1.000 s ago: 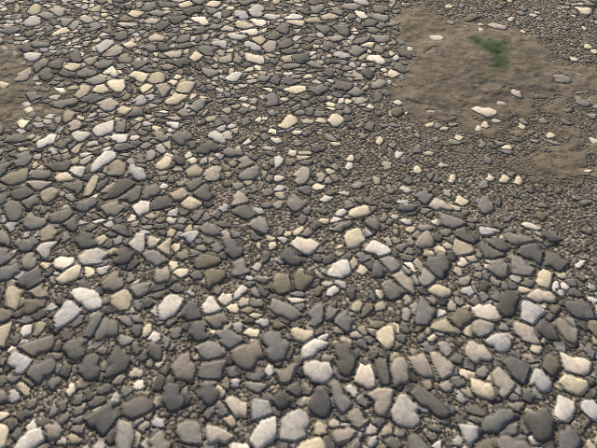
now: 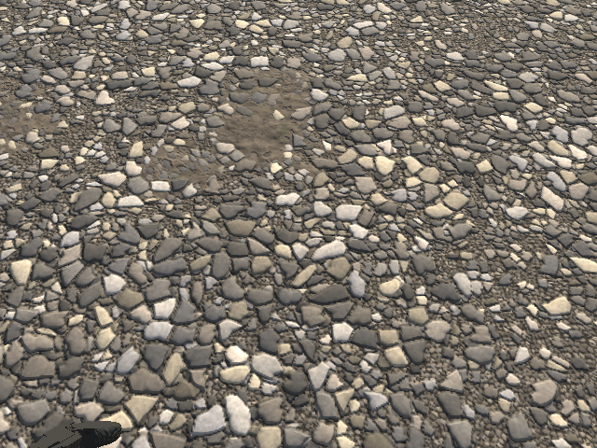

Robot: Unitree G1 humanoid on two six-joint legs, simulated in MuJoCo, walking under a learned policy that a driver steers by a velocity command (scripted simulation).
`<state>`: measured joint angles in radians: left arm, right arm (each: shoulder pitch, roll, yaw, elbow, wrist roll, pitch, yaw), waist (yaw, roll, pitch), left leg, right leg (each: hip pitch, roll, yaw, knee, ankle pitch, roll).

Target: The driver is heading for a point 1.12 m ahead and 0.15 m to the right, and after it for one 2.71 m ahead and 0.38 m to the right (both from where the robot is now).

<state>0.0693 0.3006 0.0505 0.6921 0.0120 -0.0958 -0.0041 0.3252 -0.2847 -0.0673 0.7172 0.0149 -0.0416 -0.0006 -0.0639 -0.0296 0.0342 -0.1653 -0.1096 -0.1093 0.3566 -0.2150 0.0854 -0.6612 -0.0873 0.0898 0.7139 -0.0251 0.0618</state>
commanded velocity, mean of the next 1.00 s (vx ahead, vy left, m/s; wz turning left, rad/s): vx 0.50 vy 0.00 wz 0.09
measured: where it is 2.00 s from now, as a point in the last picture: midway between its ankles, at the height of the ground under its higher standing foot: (307, 211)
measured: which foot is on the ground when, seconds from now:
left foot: down 0.00-0.18, up 0.20-0.66, down 0.68-1.00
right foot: up 0.00-0.14, down 0.16-0.68, up 0.70-1.00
